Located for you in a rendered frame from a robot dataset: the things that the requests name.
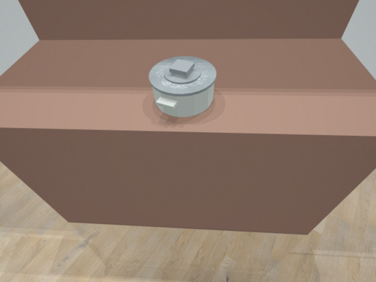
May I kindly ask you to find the lid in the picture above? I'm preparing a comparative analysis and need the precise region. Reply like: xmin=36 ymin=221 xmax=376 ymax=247
xmin=149 ymin=56 xmax=216 ymax=96

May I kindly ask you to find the pot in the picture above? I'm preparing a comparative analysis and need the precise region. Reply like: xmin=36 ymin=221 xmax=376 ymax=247
xmin=153 ymin=84 xmax=214 ymax=118

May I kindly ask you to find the knob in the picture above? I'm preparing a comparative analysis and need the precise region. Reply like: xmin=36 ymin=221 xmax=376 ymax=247
xmin=169 ymin=59 xmax=194 ymax=76

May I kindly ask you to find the table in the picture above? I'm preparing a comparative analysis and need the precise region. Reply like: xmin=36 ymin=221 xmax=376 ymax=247
xmin=0 ymin=0 xmax=376 ymax=235

